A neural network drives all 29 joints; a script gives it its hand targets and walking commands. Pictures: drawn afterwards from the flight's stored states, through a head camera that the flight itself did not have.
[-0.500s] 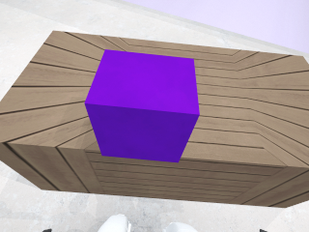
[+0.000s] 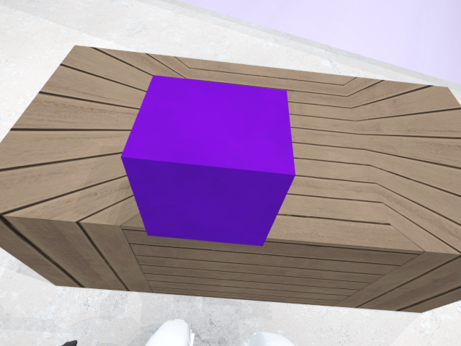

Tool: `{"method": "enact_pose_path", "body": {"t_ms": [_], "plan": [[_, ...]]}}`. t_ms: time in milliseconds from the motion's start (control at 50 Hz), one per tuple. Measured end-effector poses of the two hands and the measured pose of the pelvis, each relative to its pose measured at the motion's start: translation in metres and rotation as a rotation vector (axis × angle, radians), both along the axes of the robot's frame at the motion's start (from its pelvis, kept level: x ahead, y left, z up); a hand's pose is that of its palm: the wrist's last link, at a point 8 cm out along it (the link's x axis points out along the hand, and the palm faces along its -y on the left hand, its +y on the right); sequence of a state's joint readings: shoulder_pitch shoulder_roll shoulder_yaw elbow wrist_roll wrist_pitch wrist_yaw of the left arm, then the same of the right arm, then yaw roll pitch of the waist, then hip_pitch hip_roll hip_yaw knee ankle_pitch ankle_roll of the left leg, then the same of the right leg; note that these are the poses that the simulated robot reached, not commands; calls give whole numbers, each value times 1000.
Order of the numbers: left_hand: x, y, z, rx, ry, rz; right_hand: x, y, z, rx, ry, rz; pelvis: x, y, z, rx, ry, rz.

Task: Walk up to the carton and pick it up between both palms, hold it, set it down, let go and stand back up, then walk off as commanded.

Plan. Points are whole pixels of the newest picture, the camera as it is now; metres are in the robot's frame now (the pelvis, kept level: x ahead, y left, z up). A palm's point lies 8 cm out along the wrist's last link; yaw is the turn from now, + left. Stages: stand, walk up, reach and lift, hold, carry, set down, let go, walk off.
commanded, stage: walk up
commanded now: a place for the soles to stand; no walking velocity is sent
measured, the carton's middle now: (212, 167) +0.45 +0.06 +0.00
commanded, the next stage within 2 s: none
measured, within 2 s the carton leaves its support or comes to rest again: neither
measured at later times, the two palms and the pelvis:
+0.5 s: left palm out of the picture +0.06 +0.28 -0.12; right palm out of the picture +0.08 -0.32 -0.09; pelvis +0.01 -0.02 +0.00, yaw +0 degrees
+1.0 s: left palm out of the picture +0.06 +0.26 -0.12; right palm out of the picture +0.10 -0.35 -0.10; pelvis +0.02 -0.04 +0.00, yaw +0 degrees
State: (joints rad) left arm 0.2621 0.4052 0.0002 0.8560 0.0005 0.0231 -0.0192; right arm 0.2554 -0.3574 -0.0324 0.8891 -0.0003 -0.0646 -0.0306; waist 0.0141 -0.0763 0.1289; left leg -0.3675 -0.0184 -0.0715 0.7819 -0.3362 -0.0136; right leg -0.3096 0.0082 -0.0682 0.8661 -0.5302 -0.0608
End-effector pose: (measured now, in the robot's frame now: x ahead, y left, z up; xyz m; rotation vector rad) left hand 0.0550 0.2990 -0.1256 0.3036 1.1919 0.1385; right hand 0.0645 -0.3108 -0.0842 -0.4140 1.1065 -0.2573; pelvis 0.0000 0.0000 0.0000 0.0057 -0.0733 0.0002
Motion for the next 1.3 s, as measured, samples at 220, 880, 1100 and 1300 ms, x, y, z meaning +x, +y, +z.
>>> {"method": "enact_pose_path", "body": {"t_ms": [220,880,1100,1300], "plan": [[26,-23,9,22,-92,-23,1,-22,-10,23,-8,0,-5,-25,-3,15,-9,-1],[16,-44,16,47,-7,-7,28,-43,-15,51,14,5,17,-50,1,26,17,3],[17,-26,5,27,16,7,39,-26,-8,24,-2,11,24,-30,0,-2,3,5],[48,-40,10,34,-90,-25,37,-37,-13,34,-21,8,15,-42,-4,6,-7,-3]]}}
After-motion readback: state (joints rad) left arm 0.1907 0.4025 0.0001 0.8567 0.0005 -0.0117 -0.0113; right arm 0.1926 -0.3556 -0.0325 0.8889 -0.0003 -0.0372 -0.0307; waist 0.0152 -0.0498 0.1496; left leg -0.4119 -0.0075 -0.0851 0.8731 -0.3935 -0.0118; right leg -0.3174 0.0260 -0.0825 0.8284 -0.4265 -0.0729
